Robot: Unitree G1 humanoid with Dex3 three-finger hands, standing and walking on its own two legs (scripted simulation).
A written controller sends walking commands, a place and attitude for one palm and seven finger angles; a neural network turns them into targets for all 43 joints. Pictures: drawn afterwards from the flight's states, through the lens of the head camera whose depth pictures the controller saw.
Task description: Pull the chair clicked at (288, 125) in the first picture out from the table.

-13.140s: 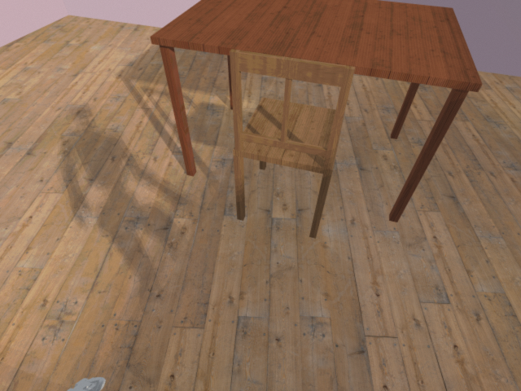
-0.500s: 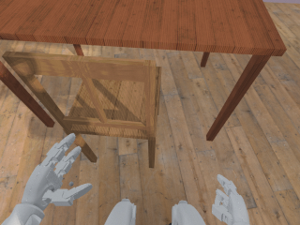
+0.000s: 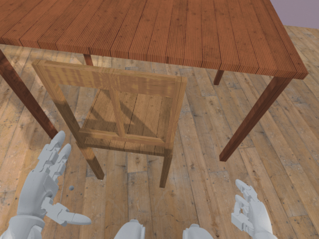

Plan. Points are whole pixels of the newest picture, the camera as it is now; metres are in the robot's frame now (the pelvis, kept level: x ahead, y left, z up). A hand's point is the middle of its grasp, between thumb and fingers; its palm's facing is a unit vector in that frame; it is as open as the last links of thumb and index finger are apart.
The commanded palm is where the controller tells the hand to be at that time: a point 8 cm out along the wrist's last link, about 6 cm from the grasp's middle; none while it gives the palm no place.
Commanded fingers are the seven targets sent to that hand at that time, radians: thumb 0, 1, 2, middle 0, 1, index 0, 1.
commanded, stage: raise the hand toward the chair's back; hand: left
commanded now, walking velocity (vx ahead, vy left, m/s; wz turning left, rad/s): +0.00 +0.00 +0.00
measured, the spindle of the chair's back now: (118, 115) +0.48 +0.16 -0.03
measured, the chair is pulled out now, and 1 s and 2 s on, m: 0.00 0.00 0.00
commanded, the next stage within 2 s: aim the fingers beside a spindle in 0.80 s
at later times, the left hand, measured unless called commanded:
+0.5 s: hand (81, 175) +0.25 +0.19 +0.05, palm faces -0.08 -1.00 -0.04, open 16.9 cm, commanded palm +0.23 +0.25 +0.06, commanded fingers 0.00 -0.50 0.30 -0.06 -0.08 -0.06 -0.08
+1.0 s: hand (89, 174) +0.25 +0.18 +0.05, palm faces -0.04 -1.00 -0.06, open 16.9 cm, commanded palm +0.24 +0.23 +0.05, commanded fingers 0.00 -0.50 0.30 -0.06 -0.08 -0.06 -0.08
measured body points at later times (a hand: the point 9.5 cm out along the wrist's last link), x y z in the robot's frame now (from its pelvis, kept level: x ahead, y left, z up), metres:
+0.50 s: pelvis +0.01 -0.01 +0.01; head +0.08 +0.01 +0.45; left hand +0.25 +0.25 +0.05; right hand +0.17 -0.26 -0.06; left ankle +0.02 +0.09 -0.65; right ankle +0.02 -0.14 -0.65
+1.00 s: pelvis +0.01 -0.03 +0.00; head +0.08 -0.02 +0.45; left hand +0.25 +0.23 +0.05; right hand +0.19 -0.27 -0.07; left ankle +0.02 +0.09 -0.65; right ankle +0.02 -0.14 -0.65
